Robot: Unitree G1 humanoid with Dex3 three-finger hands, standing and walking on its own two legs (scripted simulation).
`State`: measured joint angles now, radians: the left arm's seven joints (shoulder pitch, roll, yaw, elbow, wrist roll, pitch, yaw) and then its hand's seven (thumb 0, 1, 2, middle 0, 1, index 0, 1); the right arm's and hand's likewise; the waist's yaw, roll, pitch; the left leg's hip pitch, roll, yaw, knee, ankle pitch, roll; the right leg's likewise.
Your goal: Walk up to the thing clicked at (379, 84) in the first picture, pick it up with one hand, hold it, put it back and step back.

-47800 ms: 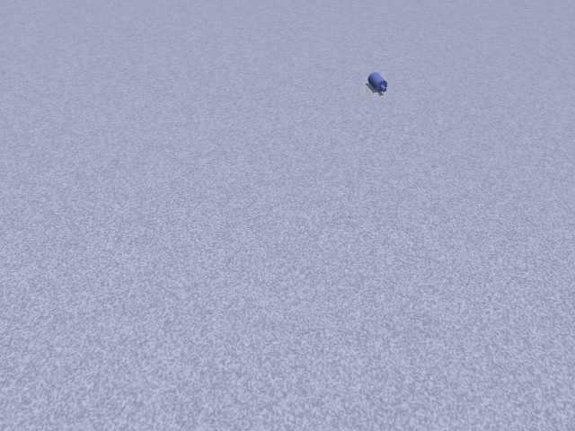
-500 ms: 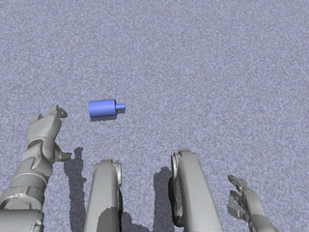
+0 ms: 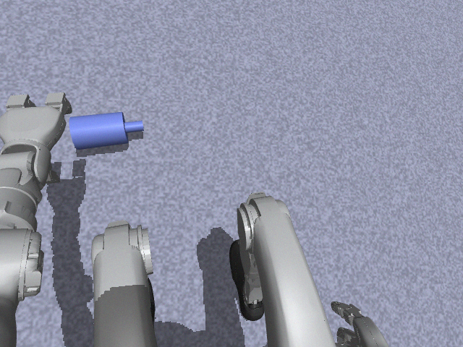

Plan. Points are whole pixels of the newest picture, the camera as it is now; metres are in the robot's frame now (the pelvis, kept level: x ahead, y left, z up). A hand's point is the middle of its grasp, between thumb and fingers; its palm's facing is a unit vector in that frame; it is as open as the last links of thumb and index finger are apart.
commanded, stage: rise first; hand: left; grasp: from above
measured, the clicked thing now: (109, 129) +0.58 +0.16 -0.35
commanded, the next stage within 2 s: none
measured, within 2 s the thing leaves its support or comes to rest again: neither
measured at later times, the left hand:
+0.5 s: hand (66, 134) +0.52 +0.22 -0.20, palm faces -0.46 -0.02 -0.89, open 14.0 cm
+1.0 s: hand (70, 129) +0.53 +0.22 -0.21, palm faces -0.46 -0.02 -0.89, open 13.9 cm
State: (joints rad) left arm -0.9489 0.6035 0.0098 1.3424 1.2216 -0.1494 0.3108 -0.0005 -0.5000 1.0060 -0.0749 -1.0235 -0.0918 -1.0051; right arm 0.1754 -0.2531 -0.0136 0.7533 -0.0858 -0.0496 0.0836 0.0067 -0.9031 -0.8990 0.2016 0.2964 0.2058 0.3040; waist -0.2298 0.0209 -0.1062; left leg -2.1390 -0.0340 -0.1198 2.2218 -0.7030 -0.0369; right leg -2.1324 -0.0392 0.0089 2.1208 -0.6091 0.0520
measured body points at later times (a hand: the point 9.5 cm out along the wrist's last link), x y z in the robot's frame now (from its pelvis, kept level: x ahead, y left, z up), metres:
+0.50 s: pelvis +0.01 +0.01 -0.03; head +0.26 +0.05 +0.34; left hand +0.54 +0.22 -0.15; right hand +0.01 -0.27 -0.13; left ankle +0.08 +0.13 -0.36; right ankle +0.11 -0.15 -0.36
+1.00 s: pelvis +0.01 +0.00 -0.04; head +0.27 +0.06 +0.32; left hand +0.55 +0.22 -0.16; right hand +0.01 -0.27 -0.13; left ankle +0.08 +0.13 -0.36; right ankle +0.11 -0.15 -0.36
